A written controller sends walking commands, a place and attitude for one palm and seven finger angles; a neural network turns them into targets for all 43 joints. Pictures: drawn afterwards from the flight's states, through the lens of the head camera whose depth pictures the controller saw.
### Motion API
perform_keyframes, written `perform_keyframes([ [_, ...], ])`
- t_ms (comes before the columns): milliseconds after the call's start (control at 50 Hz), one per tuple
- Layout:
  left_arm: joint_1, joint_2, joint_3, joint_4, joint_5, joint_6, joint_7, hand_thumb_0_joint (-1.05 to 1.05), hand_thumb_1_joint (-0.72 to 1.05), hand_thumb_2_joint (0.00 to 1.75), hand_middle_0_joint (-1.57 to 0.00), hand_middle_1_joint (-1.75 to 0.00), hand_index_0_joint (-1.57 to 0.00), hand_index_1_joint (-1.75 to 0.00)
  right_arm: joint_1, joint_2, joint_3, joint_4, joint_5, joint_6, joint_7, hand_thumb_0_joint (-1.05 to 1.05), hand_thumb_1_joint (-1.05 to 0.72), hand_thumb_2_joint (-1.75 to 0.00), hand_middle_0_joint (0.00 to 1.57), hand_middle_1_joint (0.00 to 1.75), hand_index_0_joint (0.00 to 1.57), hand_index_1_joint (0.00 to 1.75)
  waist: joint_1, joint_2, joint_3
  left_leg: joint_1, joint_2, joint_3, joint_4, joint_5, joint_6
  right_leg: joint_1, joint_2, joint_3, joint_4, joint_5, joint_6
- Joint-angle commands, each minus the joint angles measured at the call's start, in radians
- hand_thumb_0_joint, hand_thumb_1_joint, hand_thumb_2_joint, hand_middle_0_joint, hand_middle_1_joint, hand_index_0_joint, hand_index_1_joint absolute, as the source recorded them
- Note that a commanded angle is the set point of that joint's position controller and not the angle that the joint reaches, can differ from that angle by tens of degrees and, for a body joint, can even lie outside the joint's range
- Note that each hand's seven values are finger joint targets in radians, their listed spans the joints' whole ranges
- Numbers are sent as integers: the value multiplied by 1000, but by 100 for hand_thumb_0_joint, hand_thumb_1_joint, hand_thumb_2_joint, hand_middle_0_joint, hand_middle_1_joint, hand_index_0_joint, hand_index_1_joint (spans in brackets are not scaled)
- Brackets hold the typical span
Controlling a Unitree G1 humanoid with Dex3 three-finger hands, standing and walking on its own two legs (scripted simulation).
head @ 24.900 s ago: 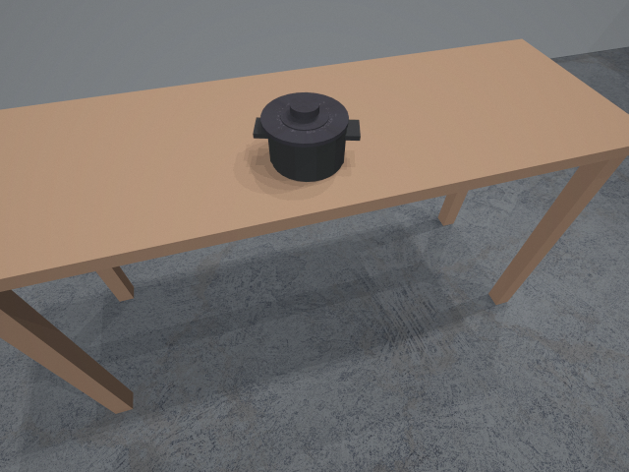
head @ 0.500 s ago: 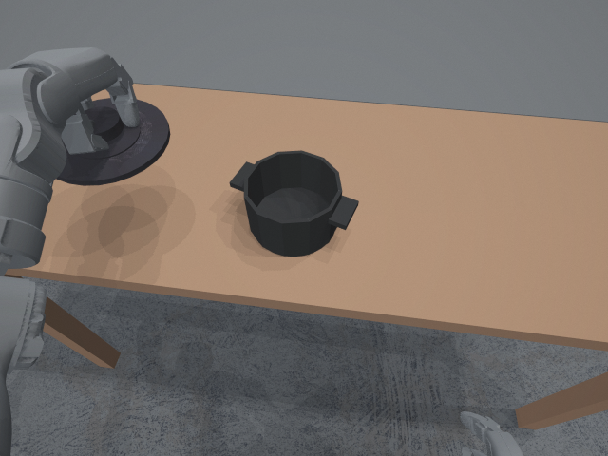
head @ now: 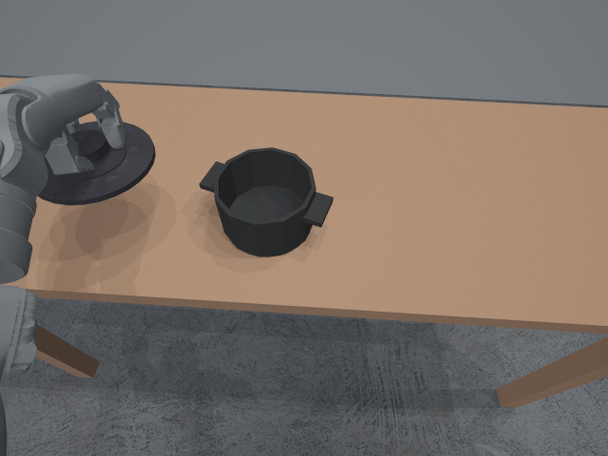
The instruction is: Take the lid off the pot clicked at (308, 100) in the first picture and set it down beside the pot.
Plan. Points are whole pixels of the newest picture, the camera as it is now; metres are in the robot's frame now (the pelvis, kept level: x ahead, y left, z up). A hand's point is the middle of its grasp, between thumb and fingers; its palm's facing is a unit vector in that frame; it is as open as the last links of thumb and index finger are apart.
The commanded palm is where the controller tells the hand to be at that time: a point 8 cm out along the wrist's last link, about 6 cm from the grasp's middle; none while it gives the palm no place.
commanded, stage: lower the lid onto the table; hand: left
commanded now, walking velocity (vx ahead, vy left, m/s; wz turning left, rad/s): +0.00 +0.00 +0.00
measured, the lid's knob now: (85, 146) +0.47 +0.29 +0.13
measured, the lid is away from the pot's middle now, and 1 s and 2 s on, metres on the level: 0.23 0.24 0.23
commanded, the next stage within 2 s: open the fingers wide in 1.74 s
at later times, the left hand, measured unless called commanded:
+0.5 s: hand (75, 176) +0.43 +0.30 +0.12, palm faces -0.43 -0.11 -0.89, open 7.7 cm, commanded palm +0.46 +0.29 +0.20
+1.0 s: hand (89, 186) +0.44 +0.30 +0.08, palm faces -0.49 -0.07 -0.87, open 7.7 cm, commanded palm +0.47 +0.30 +0.16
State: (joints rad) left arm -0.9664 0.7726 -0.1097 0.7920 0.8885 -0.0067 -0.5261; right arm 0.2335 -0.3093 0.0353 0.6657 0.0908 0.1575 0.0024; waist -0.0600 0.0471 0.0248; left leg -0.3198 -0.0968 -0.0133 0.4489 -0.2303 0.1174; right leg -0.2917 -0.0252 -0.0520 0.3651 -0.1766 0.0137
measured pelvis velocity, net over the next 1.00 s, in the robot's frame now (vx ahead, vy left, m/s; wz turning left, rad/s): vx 0.00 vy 0.00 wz -0.02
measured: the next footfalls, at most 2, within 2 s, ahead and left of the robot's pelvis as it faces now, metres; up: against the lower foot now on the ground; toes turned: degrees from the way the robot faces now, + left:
none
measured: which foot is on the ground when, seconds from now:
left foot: down 0.00-1.00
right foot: down 0.00-1.00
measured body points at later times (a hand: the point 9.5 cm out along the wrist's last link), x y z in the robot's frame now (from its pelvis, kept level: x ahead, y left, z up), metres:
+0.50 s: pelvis +0.00 -0.01 +0.00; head +0.07 +0.00 +0.44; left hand +0.45 +0.30 +0.17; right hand +0.10 -0.27 -0.12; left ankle -0.01 +0.04 -0.74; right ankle +0.00 -0.15 -0.74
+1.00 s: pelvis +0.00 +0.00 -0.01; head +0.08 +0.01 +0.44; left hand +0.47 +0.30 +0.13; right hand +0.04 -0.27 -0.13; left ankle -0.01 +0.04 -0.74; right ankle +0.00 -0.15 -0.74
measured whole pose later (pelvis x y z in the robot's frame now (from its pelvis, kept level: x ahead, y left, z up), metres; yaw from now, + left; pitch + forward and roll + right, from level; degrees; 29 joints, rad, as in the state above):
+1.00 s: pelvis +0.00 +0.00 -0.01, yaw -1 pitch +9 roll -3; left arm -0.95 0.78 -0.09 1.02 0.93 -0.17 -0.44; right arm 0.29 -0.30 0.03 0.69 0.09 0.17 -0.03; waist -0.08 0.03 0.01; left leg -0.42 -0.08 0.00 0.54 -0.28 0.12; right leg -0.39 -0.01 -0.04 0.44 -0.21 0.02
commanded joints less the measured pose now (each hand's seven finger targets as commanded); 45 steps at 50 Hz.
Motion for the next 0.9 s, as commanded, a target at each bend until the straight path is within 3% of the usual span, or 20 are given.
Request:
perform_keyframes([
  [0, -522, 381, 172, -224, -14, -18, 53, 0, 45, 121, -81, -97, -92, -99, -17, -159, -60, -106, -2, -25, -4, 0, -90, -90, 20, 30, 20, 30, 13, 47, -502, 313, 75, -116, 17, 579, -89, 91, 56, 2, 20, 261, -63],
  [40, -501, 354, 152, -165, -26, -18, 48, 0, 45, 121, -81, -97, -92, -99, -9, -159, -58, -101, 7, -18, -6, 0, -90, -90, 20, 30, 20, 30, 2, 28, -448, 284, 77, -106, 11, 510, -80, 69, 58, -9, 16, 234, -61],
  [80, -512, 352, 142, -227, -27, -26, 51, 0, 45, 121, -81, -97, -92, -99, -17, -165, -67, -111, 8, -19, -4, 0, -90, -90, 20, 30, 20, 30, 0, 85, -476, 331, 79, -116, 25, 581, -91, 46, 59, -6, 17, 243, -65],
  [100, -577, 392, 169, -336, -14, -36, 56, 0, 45, 121, -81, -97, -92, -99, -20, -163, -70, -111, -2, -19, -2, 0, -90, -90, 20, 30, 20, 30, 10, 116, -546, 381, 83, -128, 24, 621, -98, 56, 61, 0, 20, 240, -63],
  [140, -503, 385, 181, -295, -13, -49, 61, 0, 45, 121, -81, -97, -92, -99, -17, -156, -66, -112, -1, -26, -2, 0, -90, -90, 20, 30, 20, 30, 9, 131, -537, 400, 84, -131, 43, 676, -99, 35, 66, -1, 22, 243, -63],
  [180, -416, 359, 171, -160, -37, -51, 58, 0, 45, 121, -81, -97, -92, -99, 2, -161, -64, -100, 5, -23, -6, 0, -90, -90, 20, 30, 20, 30, -4, 77, -462, 335, 79, -113, 47, 603, -88, 20, 64, -6, 14, 238, -61],
  [200, -429, 381, 190, -140, -39, -54, 58, 0, 45, 121, -81, -97, -92, -99, 11, -160, -60, -88, 3, -18, -8, 0, -90, -90, 20, 30, 20, 30, 5, 16, -467, 289, 77, -97, 37, 529, -73, 54, 60, -5, 21, 243, -55],
  [240, -452, 359, 158, -82, -42, -53, 55, 0, 45, 121, -81, -97, -92, -99, 10, -159, -54, -82, 13, -7, -15, 0, -90, -90, 20, 30, 20, 30, -3, -13, -409, 224, 70, -73, 23, 412, -54, 55, 55, -11, 21, 235, -57],
  [260, -505, 298, 94, -93, -36, -51, 50, 0, 45, 121, -81, -97, -92, -99, 1, -158, -54, -81, 13, -4, -17, 0, -90, -90, 20, 30, 20, 30, -15, 19, -401, 234, 69, -75, 18, 394, -56, 28, 56, -16, 19, 214, -58],
  [280, -546, 294, 79, -160, -34, -55, 53, 0, 45, 121, -81, -97, -92, -99, -7, -165, -65, -82, 14, -5, -17, 0, -90, -90, 20, 30, 20, 30, -18, 72, -426, 281, 74, -82, 29, 447, -68, 9, 55, -11, 17, 216, -62],
  [340, -583, 386, 157, -315, -5, -87, 75, 0, 45, 121, -81, -97, -92, -99, -5, -159, -65, -96, -2, -22, -19, 0, -90, -90, 20, 30, 20, 30, 3, 185, -576, 428, 84, -123, 58, 637, -97, 7, 69, -3, 31, 219, -67],
  [380, -504, 381, 169, -241, -32, -101, 77, 0, 45, 121, -81, -97, -92, -99, 4, -160, -60, -88, -1, -27, -25, 0, -90, -90, 20, 30, 20, 30, -7, 158, -544, 413, 81, -122, 71, 657, -98, -10, 69, -7, 27, 227, -64],
  [440, -463, 317, 134, -29, -60, -94, 65, 0, 45, 121, -81, -97, -92, -99, 29, -158, -51, -54, 11, -13, -34, 0, -90, -90, 20, 30, 20, 30, -15, -5, -405, 238, 76, -78, 36, 386, -56, 7, 57, -18, 24, 195, -54],
  [480, -521, 275, 76, -52, -42, -92, 70, 0, 45, 121, -81, -97, -92, -99, 21, -166, -57, -56, 14, -8, -33, 0, -90, -90, 20, 30, 20, 30, -23, 45, -398, 249, 74, -79, 32, 392, -65, -27, 55, -20, 28, 188, -62],
  [520, -588, 284, 74, -136, 0, -105, 83, 0, 45, 121, -81, -97, -92, -99, 26, -163, -63, -60, 5, -13, -31, 0, -90, -90, 20, 30, 20, 30, -14, 101, -470, 324, 79, -102, 50, 483, -85, -42, 67, -20, 40, 181, -67],
  [580, -523, 375, 156, -104, 5, -137, 105, 0, 45, 121, -81, -97, -92, -99, 37, -166, -58, -63, 0, -23, -37, 0, -90, -90, 20, 30, 20, 30, -6, 125, -506, 343, 79, -106, 75, 560, -92, -35, 67, -12, 52, 204, -69],
  [600, -519, 412, 195, -103, 2, -141, 107, 0, 45, 121, -81, -97, -92, -99, 43, -161, -56, -65, -5, -19, -36, 0, -90, -90, 20, 30, 20, 30, 1, 93, -532, 320, 77, -101, 70, 533, -85, 2, 65, -5, 54, 209, -64],
  [680, -539, 300, 102, -37, -17, -133, 101, 0, 45, 121, -81, -97, -92, -99, 54, -167, -63, -55, 8, -14, -39, 0, -90, -90, 20, 30, 20, 30, -22, 79, -447, 289, 85, -99, 55, 457, -84, -61, 60, -18, 46, 171, -64],
  [780, -483, 423, 209, -31, 13, -165, 133, 0, 45, 121, -81, -97, -92, -99, 75, -171, -60, -62, 2, -16, -39, 0, -90, -90, 20, 30, 20, 30, 1, 84, -503, 294, 83, -102, 77, 552, -90, -26, 65, -9, 67, 215, -67],
  [880, -478, 317, 126, 24, 13, -160, 132, 0, 45, 121, -81, -97, -92, -99, 90, -170, -68, -56, 5, -14, -37, 0, -90, -90, 20, 30, 20, 30, -21, 95, -440, 297, 93, -116, 75, 517, -99, -110, 68, -18, 60, 155, -64],
])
